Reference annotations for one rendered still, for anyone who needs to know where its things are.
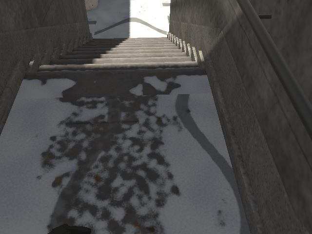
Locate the stairs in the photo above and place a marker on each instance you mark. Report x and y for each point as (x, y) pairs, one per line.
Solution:
(122, 54)

